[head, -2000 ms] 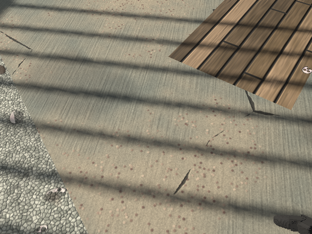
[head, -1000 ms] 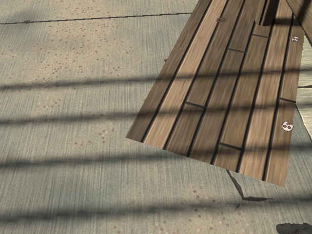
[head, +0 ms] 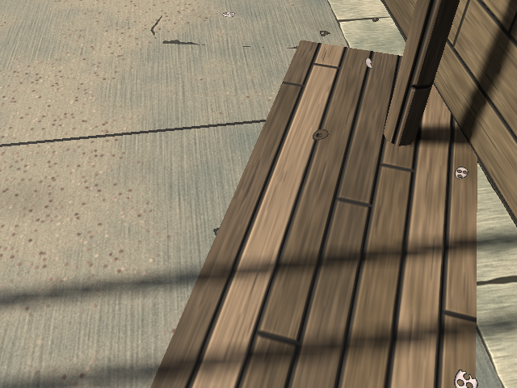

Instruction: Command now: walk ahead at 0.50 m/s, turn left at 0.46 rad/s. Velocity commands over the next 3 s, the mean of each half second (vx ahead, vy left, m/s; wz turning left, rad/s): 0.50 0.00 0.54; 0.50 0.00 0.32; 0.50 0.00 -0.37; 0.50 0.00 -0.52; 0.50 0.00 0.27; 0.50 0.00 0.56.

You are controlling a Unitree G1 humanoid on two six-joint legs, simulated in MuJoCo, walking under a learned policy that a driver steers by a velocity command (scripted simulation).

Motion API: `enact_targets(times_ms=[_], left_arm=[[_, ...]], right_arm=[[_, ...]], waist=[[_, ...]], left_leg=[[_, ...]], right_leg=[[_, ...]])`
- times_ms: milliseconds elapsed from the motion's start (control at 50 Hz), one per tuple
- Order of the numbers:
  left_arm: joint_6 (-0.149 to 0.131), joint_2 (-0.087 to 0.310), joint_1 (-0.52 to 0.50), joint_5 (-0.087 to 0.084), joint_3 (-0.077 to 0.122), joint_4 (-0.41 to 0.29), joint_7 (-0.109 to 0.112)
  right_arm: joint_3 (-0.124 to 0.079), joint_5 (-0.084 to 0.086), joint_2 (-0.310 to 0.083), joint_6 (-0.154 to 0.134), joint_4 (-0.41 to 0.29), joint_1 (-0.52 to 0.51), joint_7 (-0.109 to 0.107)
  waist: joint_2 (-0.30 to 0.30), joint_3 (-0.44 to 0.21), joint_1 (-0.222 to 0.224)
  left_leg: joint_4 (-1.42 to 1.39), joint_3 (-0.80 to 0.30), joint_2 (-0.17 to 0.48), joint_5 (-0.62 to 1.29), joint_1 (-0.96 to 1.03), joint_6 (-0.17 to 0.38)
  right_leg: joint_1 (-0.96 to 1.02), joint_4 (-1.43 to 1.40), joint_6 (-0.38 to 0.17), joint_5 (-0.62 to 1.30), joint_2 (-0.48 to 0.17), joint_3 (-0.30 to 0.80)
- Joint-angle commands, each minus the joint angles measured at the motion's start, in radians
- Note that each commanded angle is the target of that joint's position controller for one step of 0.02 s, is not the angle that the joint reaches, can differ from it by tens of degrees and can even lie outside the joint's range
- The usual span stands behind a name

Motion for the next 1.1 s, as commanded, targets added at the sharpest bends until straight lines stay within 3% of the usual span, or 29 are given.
enact_targets(times_ms=[20, 60, 100, 140, 160, 180, 200, 220, 240, 260, 280, 300, 320, 380, 480, 520, 580, 620, 640, 660, 680, 700, 720, 740, 780, 840, 940, 1040, 1100], left_arm=[[-0.005, 0.165, -0.031, -0.013, 0.04, -0.048, 0.012], [0.012, 0.177, -0.009, -0.024, 0.046, -0.031, 0.013], [0.028, 0.196, -0.014, -0.031, 0.052, -0.024, 0.016], [0.045, 0.225, -0.032, -0.035, 0.059, -0.03, 0.024], [0.052, 0.229, -0.049, -0.04, 0.058, -0.035, 0.028], [0.048, 0.21, -0.045, -0.034, 0.048, -0.044, 0.032], [0.026, 0.063, 0.05, 0.009, 0.001, -0.098, 0.018], [-0.016, 0.095, -0.014, -0.016, -0.005, -0.112, 0.005], [-0.04, 0.16, -0.127, -0.057, 0.012, -0.144, -0.006], [-0.053, 0.148, -0.154, -0.056, 0.005, -0.156, -0.004], [-0.055, 0.148, -0.156, -0.029, 0.009, -0.145, 0.004], [-0.046, 0.16, -0.138, -0.012, 0.018, -0.138, 0.006], [-0.033, 0.159, -0.124, -0.006, 0.02, -0.137, 0.004], [-0.007, 0.116, -0.139, 0.005, 0.01, -0.144, 0.006], [-0.009, 0.075, -0.328, -0.006, -0.011, -0.19, -0.004], [-0.016, 0.089, -0.374, -0.017, -0.008, -0.205, -0.012], [-0.029, 0.127, -0.378, -0.021, 0.006, -0.212, -0.023], [-0.039, 0.146, -0.306, -0.023, 0.018, -0.194, -0.025], [-0.044, 0.16, -0.22, -0.016, 0.03, -0.168, -0.021], [-0.049, 0.196, -0.101, 0.002, 0.042, -0.152, -0.015], [-0.041, 0.284, 0.023, 0.02, 0.064, -0.124, -0.014], [-0.033, 0.243, 0.065, -0.009, 0.06, -0.094, -0.027], [-0.029, 0.17, 0.017, -0.023, 0.039, -0.104, -0.027], [-0.02, 0.142, -0.036, -0.017, 0.028, -0.113, -0.024], [-0.015, 0.104, -0.091, -0.003, 0.01, -0.106, -0.02], [-0.021, 0.107, -0.083, -0.012, 0.008, -0.083, -0.018], [-0.01, 0.169, -0.035, -0.03, 0.021, -0.044, -0.01], [0.015, 0.191, 0.056, -0.045, 0.023, -0.001, -0.005], [0.03, 0.208, 0.046, -0.046, 0.028, 0.007, 0.004]], right_arm=[[0.005, -0.001, -0.023, -0.012, -0.1, -0.108, 0.021], [0.005, -0.001, -0.03, -0.011, -0.132, -0.149, 0.033], [-0.003, 0.0, -0.045, -0.008, -0.156, -0.151, 0.043], [-0.027, 0.0, -0.087, 0.0, -0.152, -0.059, 0.044], [-0.053, 0.003, -0.128, 0.002, -0.124, 0.072, 0.037], [-0.089, 0.005, -0.197, 0.009, -0.082, 0.24, 0.02], [-0.113, 0.013, -0.321, 0.009, -0.077, 0.256, 0.005], [-0.092, 0.004, -0.27, -0.008, -0.117, 0.269, 0.009], [-0.072, -0.007, -0.203, -0.021, -0.11, 0.242, 0.013], [-0.064, -0.004, -0.175, -0.03, -0.112, 0.19, 0.012], [-0.054, -0.002, -0.141, -0.031, -0.122, 0.119, 0.01], [-0.043, -0.013, -0.113, -0.033, -0.14, 0.075, 0.005], [-0.041, -0.018, -0.11, -0.033, -0.152, 0.056, 0.002], [-0.05, -0.011, -0.143, -0.036, -0.144, 0.072, -0.014], [-0.057, -0.001, -0.165, -0.022, -0.118, 0.136, -0.036], [-0.059, 0.004, -0.17, -0.017, -0.103, 0.17, -0.037], [-0.058, 0.007, -0.156, -0.009, -0.094, 0.187, -0.041], [-0.057, 0.001, -0.15, -0.004, -0.097, 0.167, -0.043], [-0.048, -0.003, -0.12, -0.004, -0.098, 0.165, -0.041], [-0.026, -0.012, -0.065, -0.007, -0.106, 0.172, -0.036], [-0.008, 0.006, -0.01, -0.015, -0.119, 0.296, -0.037], [-0.008, 0.017, -0.057, -0.022, -0.111, 0.327, -0.039], [-0.027, 0.019, -0.133, -0.021, -0.108, 0.243, -0.038], [-0.028, 0.008, -0.141, -0.02, -0.123, 0.157, -0.038], [-0.029, -0.012, -0.116, -0.027, -0.143, 0.088, -0.032], [-0.016, -0.01, -0.063, -0.026, -0.139, 0.1, -0.022], [0.01, -0.018, -0.021, -0.04, -0.181, -0.057, -0.012], [0.005, -0.004, -0.042, -0.06, -0.215, -0.179, 0.006], [-0.015, -0.003, -0.085, -0.071, -0.199, -0.111, 0.008]], waist=[[-0.07, 0.08, 0.009], [-0.074, 0.088, 0.017], [-0.092, 0.066, -0.003], [-0.13, -0.019, -0.067], [-0.121, -0.091, -0.145], [-0.069, -0.179, -0.226], [0.211, -0.254, -0.127], [0.133, -0.42, -0.165], [0.062, -0.294, -0.194], [0.004, -0.194, -0.155], [-0.044, -0.12, -0.108], [-0.024, -0.099, -0.072], [-0.013, -0.087, -0.052], [-0.021, -0.056, -0.042], [0.027, -0.02, -0.114], [0.036, -0.018, -0.132], [0.054, -0.023, -0.12], [0.086, -0.036, -0.077], [0.082, -0.076, -0.037], [0.028, -0.187, 0.016], [-0.224, -0.327, -0.004], [-0.343, -0.318, 0.001], [-0.222, -0.175, 0.019], [-0.148, -0.093, 0.015], [-0.126, -0.013, -0.022], [-0.157, -0.022, -0.046], [-0.124, 0.0, -0.001], [-0.127, 0.021, 0.025], [-0.139, -0.009, -0.044]], left_leg=[[-0.107, 0.036, 0.007, 0.041, -0.003, 0.022], [-0.149, 0.061, -0.001, -0.02, -0.028, 0.045], [-0.172, 0.106, -0.036, -0.111, 0.016, 0.076], [-0.163, 0.169, -0.112, -0.214, 0.177, 0.119], [-0.208, 0.184, -0.158, -0.197, 0.361, 0.151], [-0.253, 0.098, -0.146, -0.154, 0.656, 0.195], [-0.297, -0.428, 0.126, -0.251, 1.025, 0.374], [-0.481, -0.8, 0.236, -0.392, 1.121, 0.463], [-0.516, -0.663, 0.211, -0.346, 1.051, 0.397], [-0.511, -0.534, 0.168, -0.272, 0.912, 0.358], [-0.515, -0.429, 0.126, -0.156, 0.765, 0.328], [-0.533, -0.364, 0.097, -0.058, 0.664, 0.316], [-0.554, -0.341, 0.079, -0.012, 0.603, 0.316], [-0.581, -0.251, 0.046, 0.1, 0.488, 0.316], [-0.564, -0.187, -0.029, -0.055, 0.417, 0.238], [-0.543, -0.23, -0.011, -0.109, 0.436, 0.228], [-0.459, -0.323, 0.024, -0.152, 0.524, 0.211], [-0.394, -0.354, 0.035, -0.115, 0.552, 0.192], [-0.316, -0.33, 0.0, -0.053, 0.546, 0.169], [-0.107, -0.269, -0.052, -0.081, 0.482, 0.135], [0.229, -0.131, -0.193, -0.342, 0.17, 0.053], [0.41, -0.124, -0.186, -0.615, -0.024, 0.033], [0.482, -0.147, -0.139, -0.54, -0.093, 0.032], [0.482, -0.105, -0.104, -0.468, -0.087, 0.033], [0.374, -0.081, -0.046, -0.372, -0.034, 0.036], [0.257, -0.029, -0.017, -0.328, 0.03, 0.024], [-0.064, 0.02, -0.015, -0.11, 0.072, 0.001], [-0.255, 0.026, -0.069, -0.028, 0.18, -0.006], [-0.343, 0.028, -0.085, -0.076, 0.336, 0.028]], right_leg=[[-0.035, -0.095, -0.13, 0.327, -0.307, 0.056], [0.046, -0.056, -0.119, 0.377, -0.329, 0.038], [0.096, 0.024, -0.099, 0.58, -0.338, 0.012], [0.11, 0.21, -0.074, 0.909, -0.328, -0.014], [0.056, 0.394, -0.049, 0.955, -0.3, -0.038], [-0.134, 0.658, -0.007, 0.774, -0.258, -0.043], [-0.61, 1.041, 0.067, -0.13, -0.078, -0.007], [-0.752, 1.202, 0.068, -0.369, 0.01, 0.252], [-0.844, 1.197, 0.04, -0.283, -0.05, 0.299], [-0.831, 1.113, 0.022, -0.197, -0.094, 0.292], [-0.774, 1.017, 0.026, -0.146, -0.129, 0.286], [-0.696, 0.959, 0.032, -0.107, -0.152, 0.292], [-0.649, 0.928, 0.044, -0.087, -0.155, 0.29], [-0.619, 0.788, 0.092, -0.017, -0.142, 0.255], [-0.535, 0.415, 0.117, 0.296, -0.07, 0.24], [-0.506, 0.354, 0.111, 0.327, -0.052, 0.252], [-0.487, 0.284, 0.082, 0.254, -0.046, 0.286], [-0.411, 0.258, 0.048, 0.188, -0.047, 0.27], [-0.29, 0.222, 0.019, 0.194, -0.047, 0.249], [-0.08, 0.24, -0.038, 0.167, -0.154, 0.34], [0.269, 0.192, -0.195, -0.014, -0.362, 0.732], [0.311, 0.078, -0.249, -0.271, -0.441, 1.014], [0.203, 0.054, -0.213, -0.359, -0.41, 0.921], [0.089, 0.051, -0.181, -0.275, -0.368, 0.779], [-0.08, 0.01, -0.165, -0.066, -0.295, 0.609], [-0.143, -0.038, -0.179, 0.1, -0.256, 0.491], [-0.16, -0.074, -0.177, 0.231, -0.233, 0.362], [-0.136, -0.02, -0.153, 0.238, -0.25, 0.382], [-0.12, 0.078, -0.114, 0.28, -0.262, 0.411]])
Next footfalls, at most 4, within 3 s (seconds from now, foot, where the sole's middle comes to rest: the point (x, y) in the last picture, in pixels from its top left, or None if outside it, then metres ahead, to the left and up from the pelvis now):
0.18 left None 0.27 0.14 -0.78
0.66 right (282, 357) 0.58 0.01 -0.78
1.14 left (161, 310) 0.69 0.35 -0.78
1.64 right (238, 219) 1.03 0.16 -0.78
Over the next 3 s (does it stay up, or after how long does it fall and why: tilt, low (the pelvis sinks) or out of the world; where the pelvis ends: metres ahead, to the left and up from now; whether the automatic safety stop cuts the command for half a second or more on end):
stays up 1.61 0.31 0.00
